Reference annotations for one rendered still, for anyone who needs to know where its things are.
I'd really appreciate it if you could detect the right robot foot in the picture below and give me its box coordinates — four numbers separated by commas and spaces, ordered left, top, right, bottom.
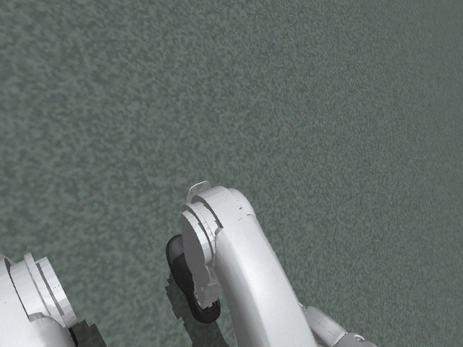
166, 234, 221, 324

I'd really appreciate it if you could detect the right robot hand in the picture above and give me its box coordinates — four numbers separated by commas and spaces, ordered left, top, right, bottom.
300, 304, 348, 347

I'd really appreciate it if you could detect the right robot arm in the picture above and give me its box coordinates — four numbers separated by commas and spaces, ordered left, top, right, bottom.
336, 333, 377, 347

